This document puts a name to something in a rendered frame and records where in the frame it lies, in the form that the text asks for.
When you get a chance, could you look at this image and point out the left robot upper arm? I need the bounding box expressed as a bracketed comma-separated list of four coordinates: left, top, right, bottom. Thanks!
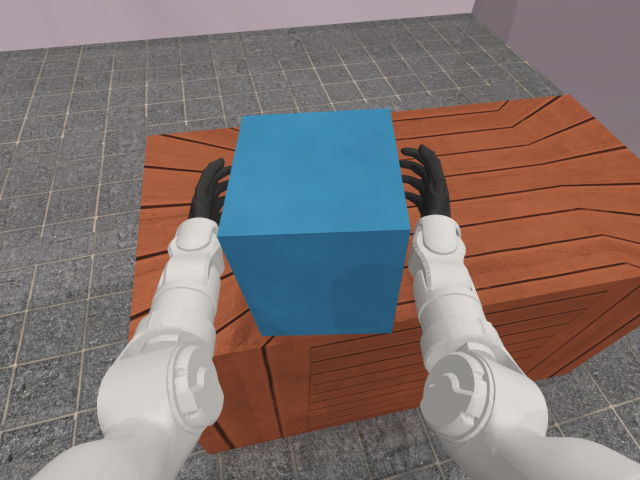
[30, 343, 224, 480]

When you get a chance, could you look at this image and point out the robot left forearm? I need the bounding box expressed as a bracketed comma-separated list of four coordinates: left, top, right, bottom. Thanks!
[97, 217, 225, 432]

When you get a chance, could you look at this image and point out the right robot upper arm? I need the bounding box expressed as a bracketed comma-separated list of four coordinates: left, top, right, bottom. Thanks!
[420, 351, 640, 480]

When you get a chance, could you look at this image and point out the carton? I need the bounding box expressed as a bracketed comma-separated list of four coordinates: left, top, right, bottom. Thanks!
[217, 108, 411, 336]

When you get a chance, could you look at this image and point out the pedestal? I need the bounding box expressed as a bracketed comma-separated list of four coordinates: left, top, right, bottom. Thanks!
[128, 95, 640, 454]

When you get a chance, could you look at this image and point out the robot right forearm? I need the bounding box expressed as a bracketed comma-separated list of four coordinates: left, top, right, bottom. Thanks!
[408, 215, 527, 377]

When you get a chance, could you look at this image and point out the robot right hand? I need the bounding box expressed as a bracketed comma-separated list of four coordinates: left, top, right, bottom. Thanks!
[399, 144, 451, 218]

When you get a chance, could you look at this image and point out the robot left hand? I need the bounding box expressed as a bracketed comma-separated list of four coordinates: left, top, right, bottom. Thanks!
[188, 158, 232, 226]

